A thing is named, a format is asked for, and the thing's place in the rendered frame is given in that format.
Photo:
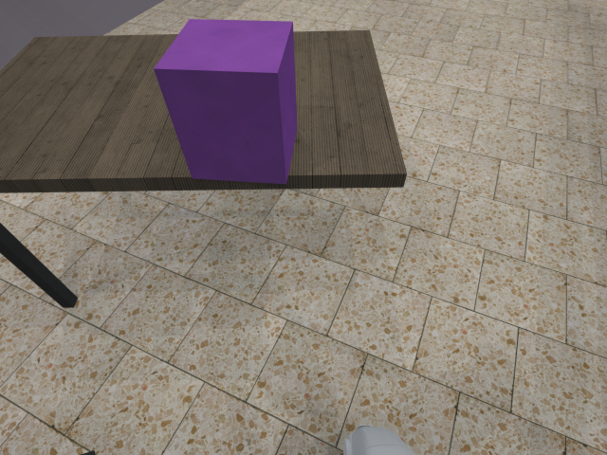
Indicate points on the carton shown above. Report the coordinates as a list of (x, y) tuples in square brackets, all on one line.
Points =
[(229, 86)]

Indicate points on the table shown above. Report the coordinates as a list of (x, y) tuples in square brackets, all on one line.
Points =
[(86, 113)]

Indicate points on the robot right thigh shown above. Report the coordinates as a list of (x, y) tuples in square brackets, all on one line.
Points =
[(374, 441)]

